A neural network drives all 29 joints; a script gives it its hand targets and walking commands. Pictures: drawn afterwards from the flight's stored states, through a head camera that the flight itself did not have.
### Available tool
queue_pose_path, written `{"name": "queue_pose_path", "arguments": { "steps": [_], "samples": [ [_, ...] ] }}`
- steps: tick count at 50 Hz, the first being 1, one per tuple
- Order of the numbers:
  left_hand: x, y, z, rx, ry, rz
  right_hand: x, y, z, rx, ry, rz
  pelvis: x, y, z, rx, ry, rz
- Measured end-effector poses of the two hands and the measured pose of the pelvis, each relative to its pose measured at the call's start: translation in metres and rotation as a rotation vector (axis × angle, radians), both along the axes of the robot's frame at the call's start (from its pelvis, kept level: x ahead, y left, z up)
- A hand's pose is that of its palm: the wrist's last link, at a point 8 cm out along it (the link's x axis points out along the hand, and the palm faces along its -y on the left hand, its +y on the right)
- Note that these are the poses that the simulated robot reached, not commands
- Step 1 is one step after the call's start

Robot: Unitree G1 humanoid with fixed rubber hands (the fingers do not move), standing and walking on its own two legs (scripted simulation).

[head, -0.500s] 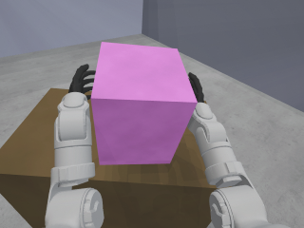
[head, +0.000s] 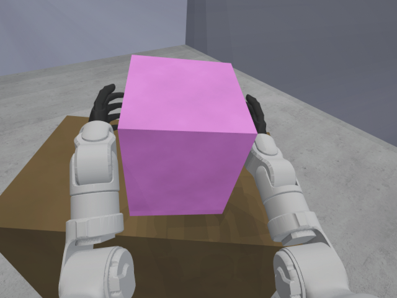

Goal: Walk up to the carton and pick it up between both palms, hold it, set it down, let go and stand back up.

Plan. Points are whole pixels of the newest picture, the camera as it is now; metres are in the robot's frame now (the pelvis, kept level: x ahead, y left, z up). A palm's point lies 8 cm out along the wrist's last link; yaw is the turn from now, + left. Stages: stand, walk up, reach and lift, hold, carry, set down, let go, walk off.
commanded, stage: hold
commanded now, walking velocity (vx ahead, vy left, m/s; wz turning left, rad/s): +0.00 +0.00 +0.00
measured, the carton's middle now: (180, 140) +0.38 +0.00 +0.16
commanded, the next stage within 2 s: set down in 0.52 s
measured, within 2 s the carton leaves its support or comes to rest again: neither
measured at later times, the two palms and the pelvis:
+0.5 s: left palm (101, 125) +0.36 +0.15 +0.22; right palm (254, 134) +0.36 -0.14 +0.20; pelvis +0.00 +0.00 +0.00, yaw +0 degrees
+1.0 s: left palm (104, 136) +0.38 +0.15 +0.18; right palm (245, 145) +0.38 -0.14 +0.15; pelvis +0.02 +0.00 +0.00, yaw +1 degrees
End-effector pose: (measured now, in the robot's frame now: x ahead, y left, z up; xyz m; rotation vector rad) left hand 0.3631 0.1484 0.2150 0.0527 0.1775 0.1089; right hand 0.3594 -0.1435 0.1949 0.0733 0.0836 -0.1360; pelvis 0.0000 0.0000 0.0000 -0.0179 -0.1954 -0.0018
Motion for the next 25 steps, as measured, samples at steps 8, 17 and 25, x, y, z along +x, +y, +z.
{"name": "queue_pose_path", "arguments": {
  "steps": [8, 17, 25],
  "samples": [
    [-0.0002, 0.0001, 0.0004, -0.001, 0.000, 0.000, -0.0002, 0.0000, 0.0006, 0.001, 0.000, 0.000, -0.0001, 0.0001, 0.0000, 0.000, 0.000, -0.001],
    [-0.0006, 0.0001, 0.0006, -0.001, -0.001, 0.000, -0.0004, 0.0001, 0.0010, 0.001, -0.001, 0.000, -0.0002, 0.0000, 0.0000, 0.000, -0.001, -0.001],
    [-0.0009, 0.0002, 0.0008, -0.002, -0.001, 0.001, -0.0005, 0.0001, 0.0013, 0.002, -0.002, 0.001, -0.0002, -0.0001, 0.0000, 0.000, -0.001, -0.001]
  ]
}}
